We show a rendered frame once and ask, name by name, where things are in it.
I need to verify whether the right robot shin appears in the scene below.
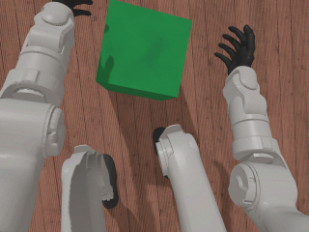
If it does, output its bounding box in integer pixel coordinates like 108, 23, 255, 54
160, 124, 200, 155

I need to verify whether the robot left hand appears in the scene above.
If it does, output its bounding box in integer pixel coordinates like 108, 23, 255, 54
52, 0, 93, 17

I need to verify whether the robot left forearm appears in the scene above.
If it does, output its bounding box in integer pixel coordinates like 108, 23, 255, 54
0, 2, 75, 107

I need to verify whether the left robot shin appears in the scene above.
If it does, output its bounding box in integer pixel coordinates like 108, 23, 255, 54
61, 144, 114, 201

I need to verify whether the robot right forearm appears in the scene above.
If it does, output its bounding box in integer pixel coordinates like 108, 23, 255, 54
222, 66, 297, 199

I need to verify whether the robot right hand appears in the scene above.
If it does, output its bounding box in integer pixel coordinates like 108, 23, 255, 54
214, 24, 256, 75

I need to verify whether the right robot upper arm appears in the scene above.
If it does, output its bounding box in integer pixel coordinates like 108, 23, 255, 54
228, 161, 309, 232

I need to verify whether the robot shin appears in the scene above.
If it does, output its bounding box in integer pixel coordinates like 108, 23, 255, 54
61, 144, 114, 201
160, 124, 200, 155

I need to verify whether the carton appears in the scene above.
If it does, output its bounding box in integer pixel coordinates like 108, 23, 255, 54
96, 0, 192, 101

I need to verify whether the left robot upper arm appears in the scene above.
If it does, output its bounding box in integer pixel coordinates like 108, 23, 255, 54
0, 98, 66, 232

